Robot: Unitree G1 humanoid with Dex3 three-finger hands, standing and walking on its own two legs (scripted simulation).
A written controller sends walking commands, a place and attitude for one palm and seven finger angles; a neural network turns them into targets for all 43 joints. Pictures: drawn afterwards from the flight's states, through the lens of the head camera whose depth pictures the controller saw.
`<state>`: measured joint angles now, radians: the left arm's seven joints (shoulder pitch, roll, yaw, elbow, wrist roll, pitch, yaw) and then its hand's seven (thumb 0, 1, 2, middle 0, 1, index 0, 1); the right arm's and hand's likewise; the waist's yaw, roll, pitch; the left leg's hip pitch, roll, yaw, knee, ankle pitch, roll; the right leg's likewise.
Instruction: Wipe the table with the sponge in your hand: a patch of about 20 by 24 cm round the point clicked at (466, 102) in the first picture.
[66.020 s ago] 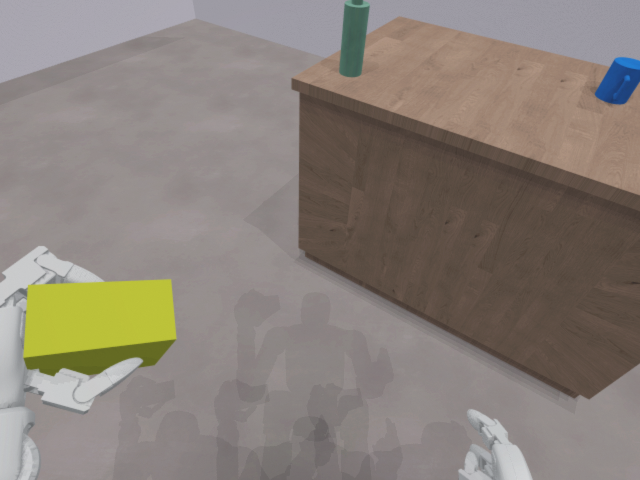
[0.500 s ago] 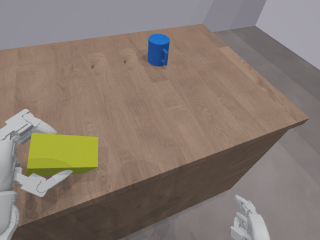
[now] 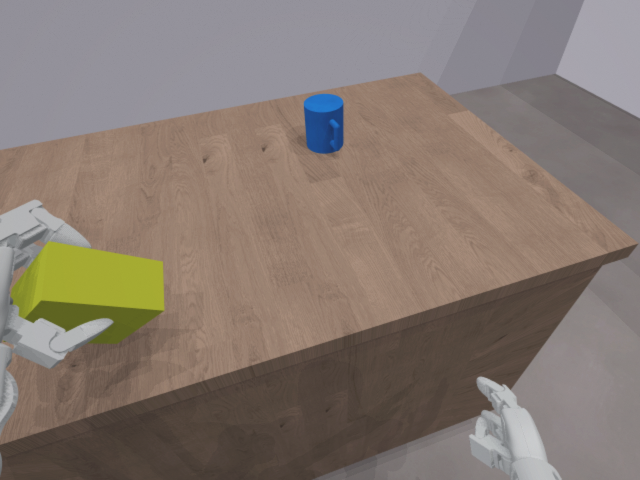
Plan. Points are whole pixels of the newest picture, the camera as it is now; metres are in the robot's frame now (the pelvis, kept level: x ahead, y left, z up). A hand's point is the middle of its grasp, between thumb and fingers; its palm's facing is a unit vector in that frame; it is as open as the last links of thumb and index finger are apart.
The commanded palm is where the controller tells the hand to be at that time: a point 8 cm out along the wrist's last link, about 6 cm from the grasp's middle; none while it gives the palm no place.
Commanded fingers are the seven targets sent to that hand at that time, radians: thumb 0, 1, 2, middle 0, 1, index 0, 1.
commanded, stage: turn the palm down, sponge in hand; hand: left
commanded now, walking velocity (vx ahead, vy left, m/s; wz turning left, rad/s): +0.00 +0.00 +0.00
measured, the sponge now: (104, 301) +0.24 +0.27 +0.15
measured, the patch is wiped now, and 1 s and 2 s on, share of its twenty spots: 0.00 0.00 0.00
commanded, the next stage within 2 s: move the sponge above the wiping area in 1.68 s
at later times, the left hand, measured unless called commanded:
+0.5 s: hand (76, 273) +0.24 +0.28 +0.19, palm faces +0.30 -0.36 -0.88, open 10.0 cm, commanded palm +0.19 +0.28 +0.25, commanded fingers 0.00 0.10 1.30 -1.20 -1.60 -1.20 -1.60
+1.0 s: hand (54, 266) +0.24 +0.30 +0.20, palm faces +0.25 -0.23 -0.94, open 10.0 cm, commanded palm +0.19 +0.30 +0.27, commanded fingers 0.00 0.10 1.30 -1.20 -1.60 -1.20 -1.60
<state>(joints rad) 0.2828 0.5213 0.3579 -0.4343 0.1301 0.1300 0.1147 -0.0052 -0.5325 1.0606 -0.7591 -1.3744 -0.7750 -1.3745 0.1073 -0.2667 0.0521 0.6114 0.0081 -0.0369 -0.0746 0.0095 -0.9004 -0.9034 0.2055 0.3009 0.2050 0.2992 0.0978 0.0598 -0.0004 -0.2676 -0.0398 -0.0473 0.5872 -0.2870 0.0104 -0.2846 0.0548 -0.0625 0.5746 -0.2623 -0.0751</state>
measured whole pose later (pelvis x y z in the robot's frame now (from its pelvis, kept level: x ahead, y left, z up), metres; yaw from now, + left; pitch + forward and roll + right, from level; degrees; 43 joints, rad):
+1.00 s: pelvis -0.01 +0.02 +0.01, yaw -1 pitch -4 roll +1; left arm 0.03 0.60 0.06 -0.41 0.64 0.58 -0.11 0.00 -0.53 1.05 -0.76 -1.38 -0.78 -1.39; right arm -0.02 -0.27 0.10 0.61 0.07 0.02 -0.10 0.01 -0.90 -0.90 0.21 0.30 0.20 0.30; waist 0.14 0.12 0.02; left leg -0.17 -0.07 -0.01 0.46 -0.22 0.04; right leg -0.21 0.03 -0.02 0.50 -0.21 -0.05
